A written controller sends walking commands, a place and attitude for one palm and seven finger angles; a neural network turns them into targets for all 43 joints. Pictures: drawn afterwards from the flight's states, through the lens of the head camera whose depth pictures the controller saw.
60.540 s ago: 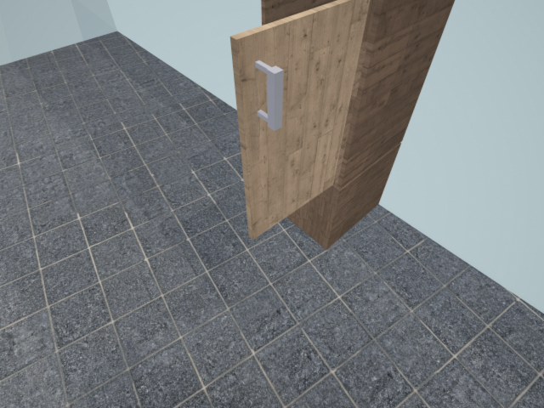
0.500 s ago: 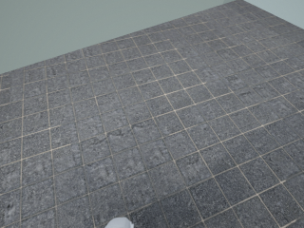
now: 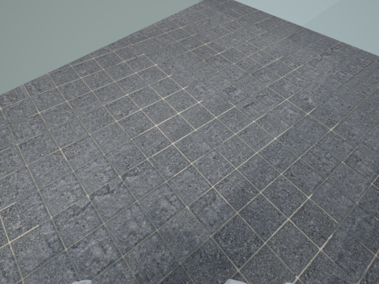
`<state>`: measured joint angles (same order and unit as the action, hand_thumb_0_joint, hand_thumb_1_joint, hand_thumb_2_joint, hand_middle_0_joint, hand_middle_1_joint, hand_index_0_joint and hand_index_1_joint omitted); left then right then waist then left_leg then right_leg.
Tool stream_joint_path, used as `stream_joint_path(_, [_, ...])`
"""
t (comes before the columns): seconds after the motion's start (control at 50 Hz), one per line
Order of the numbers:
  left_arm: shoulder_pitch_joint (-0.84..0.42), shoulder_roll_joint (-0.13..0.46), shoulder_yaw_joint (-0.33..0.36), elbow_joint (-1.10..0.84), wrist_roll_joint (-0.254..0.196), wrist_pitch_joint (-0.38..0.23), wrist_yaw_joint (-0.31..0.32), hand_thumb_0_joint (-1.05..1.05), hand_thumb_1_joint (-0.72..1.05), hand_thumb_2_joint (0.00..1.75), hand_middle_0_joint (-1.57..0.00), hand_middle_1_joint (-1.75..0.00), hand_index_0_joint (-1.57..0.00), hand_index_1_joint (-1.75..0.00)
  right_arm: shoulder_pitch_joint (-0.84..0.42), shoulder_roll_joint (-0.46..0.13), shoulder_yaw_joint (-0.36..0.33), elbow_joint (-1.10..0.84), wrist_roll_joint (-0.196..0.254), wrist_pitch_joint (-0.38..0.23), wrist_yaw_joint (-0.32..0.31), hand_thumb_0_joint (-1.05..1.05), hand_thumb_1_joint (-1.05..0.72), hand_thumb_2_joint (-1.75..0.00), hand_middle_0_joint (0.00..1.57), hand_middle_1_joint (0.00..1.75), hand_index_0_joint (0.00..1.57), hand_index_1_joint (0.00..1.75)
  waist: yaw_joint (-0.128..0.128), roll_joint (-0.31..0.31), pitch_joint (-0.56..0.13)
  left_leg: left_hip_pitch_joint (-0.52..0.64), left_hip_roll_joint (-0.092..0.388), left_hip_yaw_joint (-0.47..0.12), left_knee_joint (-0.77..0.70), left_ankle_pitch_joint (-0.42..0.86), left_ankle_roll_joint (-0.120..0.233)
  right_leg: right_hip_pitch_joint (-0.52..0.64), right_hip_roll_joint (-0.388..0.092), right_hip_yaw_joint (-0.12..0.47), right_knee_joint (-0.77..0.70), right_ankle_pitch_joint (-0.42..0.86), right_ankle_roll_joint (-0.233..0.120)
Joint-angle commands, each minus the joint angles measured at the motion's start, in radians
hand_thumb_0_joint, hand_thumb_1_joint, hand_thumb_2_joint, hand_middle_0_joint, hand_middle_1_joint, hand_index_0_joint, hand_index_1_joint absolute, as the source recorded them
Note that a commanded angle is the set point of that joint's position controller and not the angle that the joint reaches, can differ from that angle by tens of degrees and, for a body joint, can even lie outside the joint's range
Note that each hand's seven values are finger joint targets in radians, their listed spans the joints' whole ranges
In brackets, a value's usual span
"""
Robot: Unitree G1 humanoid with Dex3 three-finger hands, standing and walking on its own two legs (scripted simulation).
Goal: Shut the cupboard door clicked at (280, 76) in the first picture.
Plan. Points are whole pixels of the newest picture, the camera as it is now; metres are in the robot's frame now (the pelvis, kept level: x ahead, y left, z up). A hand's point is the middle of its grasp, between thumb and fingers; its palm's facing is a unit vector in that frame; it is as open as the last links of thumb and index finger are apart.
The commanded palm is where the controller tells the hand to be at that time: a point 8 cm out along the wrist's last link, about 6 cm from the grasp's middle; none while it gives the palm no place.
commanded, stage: turn to face it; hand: left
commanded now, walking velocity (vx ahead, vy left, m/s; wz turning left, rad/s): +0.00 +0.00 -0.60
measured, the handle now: out of the picture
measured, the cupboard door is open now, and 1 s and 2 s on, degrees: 20 20 20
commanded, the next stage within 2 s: none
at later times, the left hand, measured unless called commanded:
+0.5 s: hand (123, 259) +0.19 +0.18 -0.19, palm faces -0.25 -0.95 -0.18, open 7.4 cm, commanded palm none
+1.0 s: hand (163, 235) +0.25 +0.08 -0.15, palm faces -0.54 -0.80 -0.26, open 7.4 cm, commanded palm none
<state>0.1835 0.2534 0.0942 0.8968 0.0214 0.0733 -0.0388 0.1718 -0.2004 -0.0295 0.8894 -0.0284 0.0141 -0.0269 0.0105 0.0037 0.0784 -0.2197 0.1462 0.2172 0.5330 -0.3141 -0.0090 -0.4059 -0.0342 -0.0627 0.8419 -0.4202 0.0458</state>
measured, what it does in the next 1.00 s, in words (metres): steps on the spot, turning right: right foot, then left foot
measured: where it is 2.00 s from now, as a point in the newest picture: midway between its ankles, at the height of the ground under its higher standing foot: outside the picture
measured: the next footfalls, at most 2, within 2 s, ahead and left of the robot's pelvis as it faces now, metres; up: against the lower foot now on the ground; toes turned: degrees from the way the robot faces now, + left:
right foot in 0.08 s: +0.04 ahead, -0.14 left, +0.00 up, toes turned -8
left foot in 0.42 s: +0.14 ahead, +0.11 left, +0.00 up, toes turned -11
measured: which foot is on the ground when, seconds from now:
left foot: down 0.00-0.08, up 0.10-0.40, down 0.42-0.82, up 0.84-1.00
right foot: up 0.00-0.06, down 0.08-0.42, up 0.44-0.80, down 0.82-1.00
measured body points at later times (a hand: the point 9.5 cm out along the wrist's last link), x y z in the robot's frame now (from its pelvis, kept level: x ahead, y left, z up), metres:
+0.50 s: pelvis +0.06 +0.01 -0.01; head +0.11 +0.03 +0.43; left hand +0.20 +0.23 -0.17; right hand +0.08 -0.26 -0.13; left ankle +0.10 +0.11 -0.74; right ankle -0.02 -0.11 -0.70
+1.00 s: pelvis +0.06 -0.03 +0.00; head +0.09 -0.08 +0.45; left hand +0.28 +0.13 -0.13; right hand -0.03 -0.30 -0.15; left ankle +0.13 +0.10 -0.66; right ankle +0.00 -0.12 -0.74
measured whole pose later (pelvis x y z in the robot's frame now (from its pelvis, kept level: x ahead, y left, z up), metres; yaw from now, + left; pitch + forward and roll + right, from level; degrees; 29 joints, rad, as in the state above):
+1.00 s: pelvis +0.06 -0.03 +0.00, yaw -35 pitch +1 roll +1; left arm 0.19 0.21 0.05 0.88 0.02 0.04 -0.01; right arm 0.18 -0.27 -0.06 0.90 -0.01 0.06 -0.01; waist -0.01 0.02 0.08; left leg -0.50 0.09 0.04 1.08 -0.43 -0.08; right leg -0.27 0.02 0.02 0.52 -0.27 -0.04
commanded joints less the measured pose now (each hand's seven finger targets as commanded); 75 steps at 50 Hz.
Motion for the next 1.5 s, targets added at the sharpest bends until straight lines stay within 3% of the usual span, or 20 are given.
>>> stream_joint_path(0.0, [0.006, 0.041, 0.003, -0.083, 0.002, -0.034, 0.0, 0.0, 0.9, 0.9, -0.2, -0.3, -0.2, -0.3, 0.038, -0.223, -0.07, -0.049, -0.001, -0.005, -0.002, 0.0, -0.9, -0.9, 0.2, 0.3, 0.2, 0.3, -0.017, 0.207, -0.119, 0.11, 0.21, -0.098, -0.032, 0.489, 0.093, 0.085, 0.024, -0.052, -0.206, 0.105, -0.023])
stream_joint_path(0.04, [0.127, 0.124, 0.018, -0.05, 0.009, -0.053, 0.008, 0.0, 0.9, 0.9, -0.2, -0.3, -0.2, -0.3, 0.016, -0.197, -0.069, -0.064, 0.014, -0.002, 0.009, 0.0, -0.9, -0.9, 0.2, 0.3, 0.2, 0.3, 0.053, 0.03, -0.177, -0.038, 0.123, -0.022, 0.22, 0.321, 0.003, 0.33, -0.047, 0.05, -0.42, 0.388, -0.069])
stream_joint_path(0.06, [0.178, 0.236, 0.04, -0.037, 0.017, -0.065, 0.024, 0.0, 0.9, 0.9, -0.2, -0.3, -0.2, -0.3, -0.024, -0.109, -0.047, -0.112, 0.019, -0.002, 0.013, 0.0, -0.9, -0.9, 0.2, 0.3, 0.2, 0.3, 0.088, -0.285, -0.165, -0.331, -0.042, 0.009, 0.46, -0.254, -0.056, 0.463, -0.3, 0.425, -0.476, 0.727, -0.18])
stream_joint_path(0.08, [0.204, 0.272, 0.041, -0.027, -0.001, -0.06, 0.038, 0.0, 0.9, 0.9, -0.2, -0.3, -0.2, -0.3, -0.049, -0.133, -0.04, -0.128, 0.021, 0.014, 0.004, 0.0, -0.9, -0.9, 0.2, 0.3, 0.2, 0.3, 0.094, -0.28, -0.162, -0.383, -0.065, -0.14, 0.623, -0.361, -0.057, 0.4, -0.381, 0.483, -0.485, 0.815, -0.273])
stream_joint_path(0.2, [0.007, 0.161, 0.014, -0.088, 0.001, -0.062, 0.054, 0.0, 0.9, 0.9, -0.2, -0.3, -0.2, -0.3, -0.007, -0.128, -0.038, -0.079, 0.015, 0.013, 0.01, 0.0, -0.9, -0.9, 0.2, 0.3, 0.2, 0.3, -0.004, -0.143, -0.147, -0.344, -0.048, -0.201, 0.55, -0.124, -0.078, 0.315, -0.204, 0.271, -0.441, 0.719, -0.226])
stream_joint_path(0.36, [-0.039, 0.172, 0.022, -0.082, -0.003, -0.043, 0.047, 0.0, 0.9, 0.9, -0.2, -0.3, -0.2, -0.3, 0.1, -0.121, -0.034, -0.057, 0.025, -0.006, 0.0, 0.0, -0.9, -0.9, 0.2, 0.3, 0.2, 0.3, -0.05, -0.132, -0.156, -0.019, -0.112, -0.17, -0.026, 0.095, -0.067, 0.166, -0.129, 0.321, -0.321, 0.609, -0.157])
stream_joint_path(0.4, [-0.002, 0.064, 0.0, -0.11, -0.023, -0.033, 0.036, 0.0, 0.9, 0.9, -0.2, -0.3, -0.2, -0.3, 0.165, -0.28, -0.061, -0.051, 0.003, -0.026, -0.007, 0.0, -0.9, -0.9, 0.2, 0.3, 0.2, 0.3, -0.057, 0.297, -0.192, 0.215, 0.237, -0.51, -0.197, 0.41, 0.063, -0.122, 0.094, 0.123, -0.021, -0.038, -0.028])
stream_joint_path(0.44, [-0.016, 0.088, -0.001, -0.127, -0.008, -0.036, 0.031, 0.0, 0.9, 0.9, -0.2, -0.3, -0.2, -0.3, 0.153, -0.279, -0.054, -0.081, -0.003, -0.015, -0.011, 0.0, -0.9, -0.9, 0.2, 0.3, 0.2, 0.3, -0.057, 0.174, -0.155, 0.088, 0.338, -0.523, -0.186, 0.453, 0.191, -0.096, 0.029, 0.116, 0.282, -0.22, -0.021])
stream_joint_path(0.52, [-0.031, 0.077, 0.013, -0.093, -0.003, -0.015, 0.003, 0.0, 0.9, 0.9, -0.2, -0.3, -0.2, -0.3, 0.045, -0.208, -0.034, -0.101, -0.007, -0.017, -0.018, 0.0, -0.9, -0.9, 0.2, 0.3, 0.2, 0.3, -0.014, 0.205, -0.081, 0.054, 0.2, -0.289, -0.185, 0.464, 0.138, -0.137, 0.0, 0.075, 0.34, -0.073, 0.01])
stream_joint_path(0.74, [-0.009, 0.06, 0.0, -0.094, -0.001, -0.033, -0.002, 0.0, 0.9, 0.9, -0.2, -0.3, -0.2, -0.3, 0.067, -0.238, -0.073, -0.063, 0.003, -0.001, 0.004, 0.0, -0.9, -0.9, 0.2, 0.3, 0.2, 0.3, -0.008, 0.182, -0.146, 0.074, 0.203, -0.085, 0.006, 0.42, 0.067, 0.163, 0.037, -0.056, -0.287, 0.157, -0.026])
stream_joint_path(0.76, [0.066, 0.098, 0.01, -0.071, 0.002, -0.039, 0.003, 0.0, 0.9, 0.9, -0.2, -0.3, -0.2, -0.3, 0.038, -0.227, -0.073, -0.07, 0.01, 0.001, 0.007, 0.0, -0.9, -0.9, 0.2, 0.3, 0.2, 0.3, 0.038, 0.095, -0.161, -0.013, 0.164, -0.05, 0.123, 0.307, 0.022, 0.291, 0.006, -0.008, -0.405, 0.277, -0.046])
stream_joint_path(0.8, [0.147, 0.267, 0.038, -0.046, 0.003, -0.054, 0.03, 0.0, 0.9, 0.9, -0.2, -0.3, -0.2, -0.3, -0.034, -0.129, -0.045, -0.141, 0.016, 0.014, 0.011, 0.0, -0.9, -0.9, 0.2, 0.3, 0.2, 0.3, 0.086, -0.321, -0.118, -0.385, -0.064, -0.077, 0.543, -0.363, -0.064, 0.376, -0.353, 0.491, -0.517, 0.704, -0.234])
stream_joint_path(0.86, [0.02, 0.203, 0.028, -0.077, 0.002, -0.049, 0.051, 0.0, 0.9, 0.9, -0.2, -0.3, -0.2, -0.3, -0.046, -0.147, -0.049, -0.118, 0.015, 0.026, 0.007, 0.0, -0.9, -0.9, 0.2, 0.3, 0.2, 0.3, 0.028, -0.268, -0.048, -0.441, -0.022, -0.226, 0.672, -0.196, -0.055, 0.247, -0.272, 0.446, -0.559, 0.37, -0.251])
stream_joint_path(0.92, [-0.025, 0.156, 0.01, -0.095, -0.001, -0.061, 0.048, 0.0, 0.9, 0.9, -0.2, -0.3, -0.2, -0.3, 0.006, -0.143, -0.048, -0.084, 0.012, 0.022, 0.015, 0.0, -0.9, -0.9, 0.2, 0.3, 0.2, 0.3, -0.02, -0.164, -0.102, -0.344, -0.042, -0.209, 0.588, -0.089, -0.076, 0.238, -0.189, 0.299, -0.499, 0.531, -0.216])
stream_joint_path(1.08, [0.048, 0.181, 0.023, -0.064, 0.005, -0.056, 0.047, 0.0, 0.9, 0.9, -0.2, -0.3, -0.2, -0.3, -0.041, -0.123, -0.041, -0.11, 0.023, 0.012, 0.005, 0.0, -0.9, -0.9, 0.2, 0.3, 0.2, 0.3, 0.016, -0.157, -0.134, -0.269, -0.102, -0.2, 0.308, -0.125, -0.074, 0.284, -0.189, 0.411, -0.45, 0.63, -0.244])
stream_joint_path(1.16, [-0.03, 0.166, 0.021, -0.078, -0.003, -0.043, 0.046, 0.0, 0.9, 0.9, -0.2, -0.3, -0.2, -0.3, 0.076, -0.129, -0.042, -0.073, 0.028, -0.002, -0.004, 0.0, -0.9, -0.9, 0.2, 0.3, 0.2, 0.3, -0.052, -0.133, -0.147, 0.014, -0.12, -0.197, -0.047, 0.075, -0.059, 0.118, -0.116, 0.404, -0.359, 0.521, -0.157])
stream_joint_path(1.2, [0.016, 0.062, -0.001, -0.102, -0.022, -0.037, 0.034, 0.0, 0.9, 0.9, -0.2, -0.3, -0.2, -0.3, 0.122, -0.283, -0.066, -0.075, 0.006, -0.021, -0.011, 0.0, -0.9, -0.9, 0.2, 0.3, 0.2, 0.3, -0.052, 0.299, -0.184, 0.241, 0.25, -0.545, -0.231, 0.292, 0.072, -0.162, 0.114, 0.172, -0.041, -0.081, -0.036])
stream_joint_path(1.22, [-0.002, 0.087, 0.001, -0.106, -0.01, -0.035, 0.033, 0.0, 0.9, 0.9, -0.2, -0.3, -0.2, -0.3, 0.128, -0.293, -0.064, -0.085, 0.001, -0.012, -0.015, 0.0, -0.9, -0.9, 0.2, 0.3, 0.2, 0.3, -0.061, 0.267, -0.163, 0.162, 0.339, -0.567, -0.225, 0.378, 0.156, -0.148, 0.079, 0.126, 0.165, -0.218, -0.024])
stream_joint_path(1.34, [-0.002, 0.075, 0.014, -0.072, -0.001, -0.016, 0.001, 0.0, 0.9, 0.9, -0.2, -0.3, -0.2, -0.3, 0.032, -0.197, -0.036, -0.112, -0.001, -0.016, -0.023, 0.0, -0.9, -0.9, 0.2, 0.3, 0.2, 0.3, -0.011, 0.176, -0.105, 0.121, 0.183, -0.241, -0.161, 0.551, 0.135, -0.157, 0.009, 0.063, 0.335, -0.042, 0.017])
stream_joint_path(1.48, [-0.088, 0.041, 0.001, -0.102, -0.002, -0.013, -0.007, 0.0, 0.9, 0.9, -0.2, -0.3, -0.2, -0.3, 0.098, -0.219, -0.058, -0.064, -0.005, -0.01, -0.01, 0.0, -0.9, -0.9, 0.2, 0.3, 0.2, 0.3, -0.048, 0.217, -0.102, 0.13, 0.215, -0.155, -0.153, 0.453, 0.135, -0.065, -0.006, -0.003, 0.05, -0.032, 0.014])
